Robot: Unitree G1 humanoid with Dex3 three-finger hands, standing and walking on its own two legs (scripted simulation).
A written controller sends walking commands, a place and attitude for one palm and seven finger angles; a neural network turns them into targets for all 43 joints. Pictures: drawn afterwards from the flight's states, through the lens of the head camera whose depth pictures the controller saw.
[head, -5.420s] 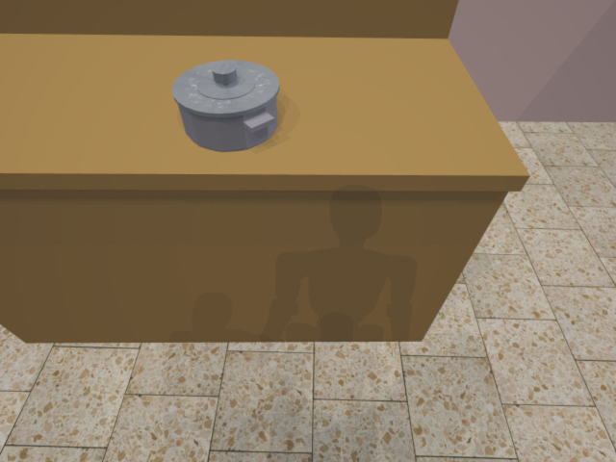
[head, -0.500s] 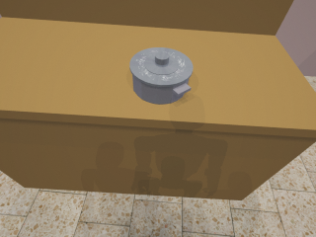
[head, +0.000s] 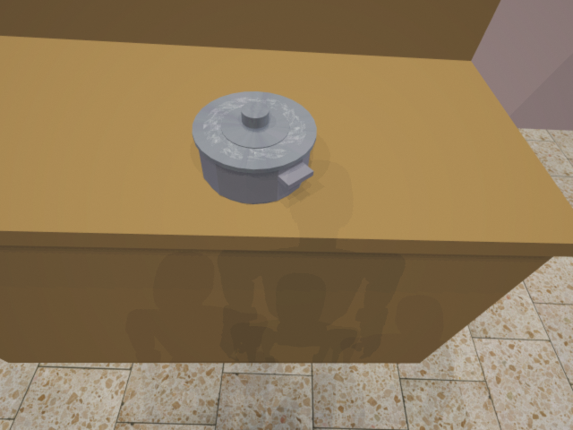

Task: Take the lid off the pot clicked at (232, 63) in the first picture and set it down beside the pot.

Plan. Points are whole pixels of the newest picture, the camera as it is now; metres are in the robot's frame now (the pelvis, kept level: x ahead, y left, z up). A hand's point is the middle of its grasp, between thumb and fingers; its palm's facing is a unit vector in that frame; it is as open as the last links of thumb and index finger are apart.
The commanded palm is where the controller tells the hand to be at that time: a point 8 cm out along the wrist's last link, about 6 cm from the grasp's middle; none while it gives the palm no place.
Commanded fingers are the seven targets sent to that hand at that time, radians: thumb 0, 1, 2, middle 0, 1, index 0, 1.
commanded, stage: shuffle to correct the standing spot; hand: left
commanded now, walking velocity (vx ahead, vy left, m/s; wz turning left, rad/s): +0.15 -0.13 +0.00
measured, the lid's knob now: (255, 115) +0.54 +0.09 +0.14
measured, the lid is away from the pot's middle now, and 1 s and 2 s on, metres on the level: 0.00 0.00 0.00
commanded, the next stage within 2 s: come to a stop and stand still in 0.22 s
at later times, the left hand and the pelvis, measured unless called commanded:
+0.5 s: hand out of the picture +0.10 +0.11 -0.19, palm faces +0.07 -0.99 -0.12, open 7.4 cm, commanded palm none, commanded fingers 0.00 0.90 0.90 -0.20 -0.30 -0.20 -0.30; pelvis +0.11 -0.04 -0.01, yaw +0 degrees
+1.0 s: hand (210, 424) +0.15 +0.12 -0.16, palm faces +0.03 -0.96 -0.29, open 7.4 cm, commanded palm none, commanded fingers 0.00 0.90 0.90 -0.20 -0.30 -0.20 -0.30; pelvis +0.10 -0.08 +0.00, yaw +2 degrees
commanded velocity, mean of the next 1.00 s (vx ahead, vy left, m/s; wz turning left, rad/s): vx -0.02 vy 0.01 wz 0.00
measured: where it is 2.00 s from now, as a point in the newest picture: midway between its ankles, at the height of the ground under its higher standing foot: outside the picture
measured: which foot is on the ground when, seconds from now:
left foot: down 0.00-0.16, up 0.18-0.42, down 0.44-0.78, up 0.80-1.00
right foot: up 0.00-0.14, down 0.16-0.46, up 0.48-0.76, down 0.78-1.00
